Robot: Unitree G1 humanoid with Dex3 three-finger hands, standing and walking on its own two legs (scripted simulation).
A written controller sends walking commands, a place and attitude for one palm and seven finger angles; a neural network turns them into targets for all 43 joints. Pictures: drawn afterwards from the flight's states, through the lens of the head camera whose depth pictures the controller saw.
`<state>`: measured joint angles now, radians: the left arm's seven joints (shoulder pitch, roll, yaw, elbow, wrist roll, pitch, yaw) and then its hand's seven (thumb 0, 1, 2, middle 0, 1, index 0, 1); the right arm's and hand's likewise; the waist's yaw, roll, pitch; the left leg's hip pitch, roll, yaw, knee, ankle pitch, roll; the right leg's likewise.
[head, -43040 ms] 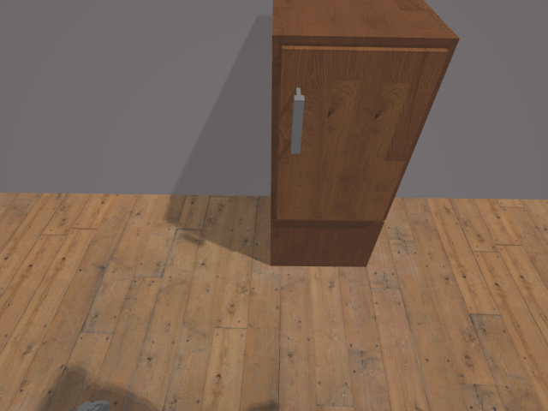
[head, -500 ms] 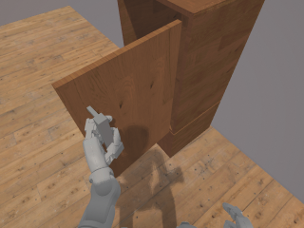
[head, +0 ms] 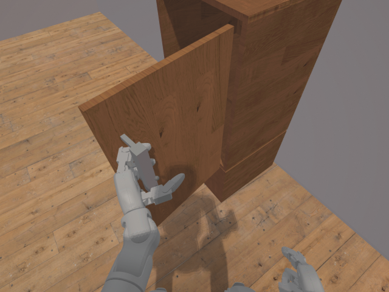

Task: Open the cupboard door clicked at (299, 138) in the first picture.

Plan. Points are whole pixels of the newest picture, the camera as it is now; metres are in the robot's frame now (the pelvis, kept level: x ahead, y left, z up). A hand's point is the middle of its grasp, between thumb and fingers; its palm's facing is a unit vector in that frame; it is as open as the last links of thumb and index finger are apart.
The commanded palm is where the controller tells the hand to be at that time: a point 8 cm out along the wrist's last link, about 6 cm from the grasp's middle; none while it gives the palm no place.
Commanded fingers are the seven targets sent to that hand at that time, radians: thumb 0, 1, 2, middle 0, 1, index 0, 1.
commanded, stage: open thumb and fingers to let go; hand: left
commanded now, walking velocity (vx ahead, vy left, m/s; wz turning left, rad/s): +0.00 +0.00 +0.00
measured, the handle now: (139, 165) +0.37 +0.14 +0.05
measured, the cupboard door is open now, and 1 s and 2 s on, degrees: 99 99 99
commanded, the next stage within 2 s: slide the hand sideways off the handle in 0.40 s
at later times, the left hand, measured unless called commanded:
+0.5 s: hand (157, 179) +0.33 +0.09 +0.06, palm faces +0.35 -0.94 -0.01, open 14.9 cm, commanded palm +0.29 +0.15 +0.05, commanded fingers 0.00 -0.50 0.30 -0.15 -0.30 -0.15 -0.30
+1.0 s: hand (145, 202) +0.28 +0.11 +0.05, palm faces -0.08 -1.00 -0.01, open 16.3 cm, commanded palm +0.25 +0.18 +0.05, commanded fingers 0.00 -0.50 0.30 -0.15 -0.30 -0.15 -0.30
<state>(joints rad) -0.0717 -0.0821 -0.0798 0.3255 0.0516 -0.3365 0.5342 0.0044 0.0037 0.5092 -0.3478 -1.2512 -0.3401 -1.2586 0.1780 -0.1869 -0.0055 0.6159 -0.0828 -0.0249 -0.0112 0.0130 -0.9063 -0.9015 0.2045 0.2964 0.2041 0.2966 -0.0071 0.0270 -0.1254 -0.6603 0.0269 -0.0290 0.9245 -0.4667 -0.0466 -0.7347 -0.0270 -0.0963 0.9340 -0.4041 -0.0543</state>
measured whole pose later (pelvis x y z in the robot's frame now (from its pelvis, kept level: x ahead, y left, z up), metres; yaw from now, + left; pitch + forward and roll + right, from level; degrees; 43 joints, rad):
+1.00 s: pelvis -0.01 +0.03 -0.01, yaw -2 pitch +11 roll +0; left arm 0.09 0.07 -0.11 0.14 -0.06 -0.33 0.03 -0.02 -0.50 0.30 -0.14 -0.30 -0.15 -0.31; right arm 0.25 -0.21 0.02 0.51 -0.01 -0.06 0.00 0.01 -0.91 -0.90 0.20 0.30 0.20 0.30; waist -0.01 0.01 -0.10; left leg -0.69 0.01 0.01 0.98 -0.49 0.00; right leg -0.76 -0.04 -0.05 0.96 -0.40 -0.01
